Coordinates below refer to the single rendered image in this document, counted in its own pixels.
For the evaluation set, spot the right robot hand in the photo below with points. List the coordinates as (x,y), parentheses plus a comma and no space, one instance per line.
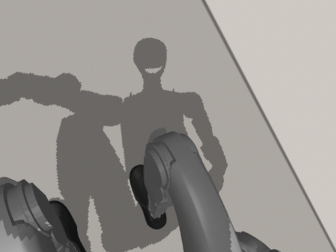
(249,243)

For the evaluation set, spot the left robot foot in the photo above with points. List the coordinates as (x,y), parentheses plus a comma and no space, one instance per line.
(68,223)

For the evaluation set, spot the right robot foot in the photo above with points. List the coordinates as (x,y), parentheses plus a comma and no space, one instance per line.
(141,196)

